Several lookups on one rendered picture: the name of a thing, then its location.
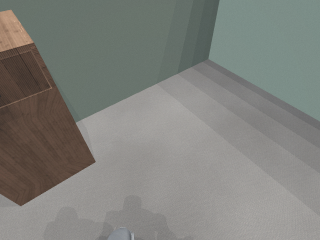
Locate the cabinet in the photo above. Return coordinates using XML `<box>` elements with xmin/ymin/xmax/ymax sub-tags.
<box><xmin>0</xmin><ymin>10</ymin><xmax>96</xmax><ymax>206</ymax></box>

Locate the drawer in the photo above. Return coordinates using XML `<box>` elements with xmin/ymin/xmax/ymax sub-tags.
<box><xmin>0</xmin><ymin>50</ymin><xmax>51</xmax><ymax>107</ymax></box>

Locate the left robot thigh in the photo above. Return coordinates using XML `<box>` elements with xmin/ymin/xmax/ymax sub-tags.
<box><xmin>107</xmin><ymin>228</ymin><xmax>135</xmax><ymax>240</ymax></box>

